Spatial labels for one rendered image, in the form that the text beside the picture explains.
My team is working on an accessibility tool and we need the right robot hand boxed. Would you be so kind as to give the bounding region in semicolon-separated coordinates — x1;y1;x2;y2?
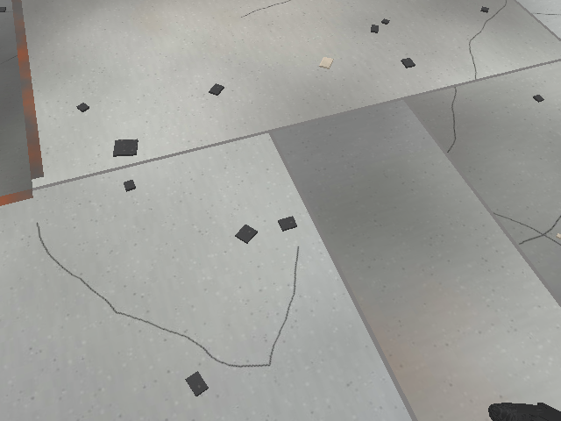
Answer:
488;403;561;421

